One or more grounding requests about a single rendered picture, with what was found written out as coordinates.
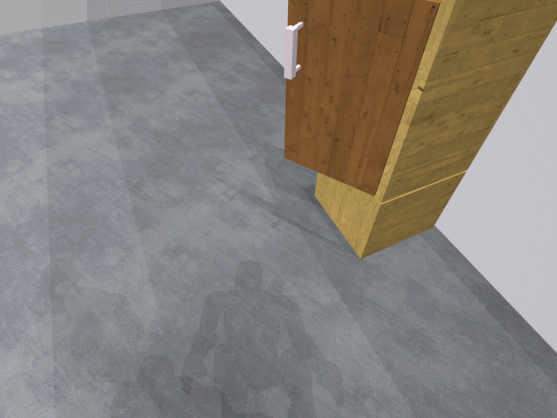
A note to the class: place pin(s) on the cupboard door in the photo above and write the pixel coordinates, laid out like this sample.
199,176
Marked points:
359,59

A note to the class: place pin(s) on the handle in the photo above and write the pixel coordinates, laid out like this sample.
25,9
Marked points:
291,41

